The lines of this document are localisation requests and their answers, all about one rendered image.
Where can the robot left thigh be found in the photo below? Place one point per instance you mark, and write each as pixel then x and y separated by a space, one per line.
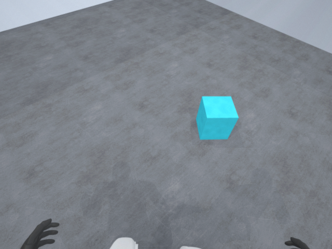
pixel 124 243

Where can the carton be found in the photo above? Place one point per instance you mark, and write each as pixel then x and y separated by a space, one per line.
pixel 216 117

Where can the right robot hand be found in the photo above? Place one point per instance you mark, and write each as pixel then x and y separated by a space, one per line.
pixel 296 242

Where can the left robot hand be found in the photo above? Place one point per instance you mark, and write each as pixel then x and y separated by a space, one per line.
pixel 33 241

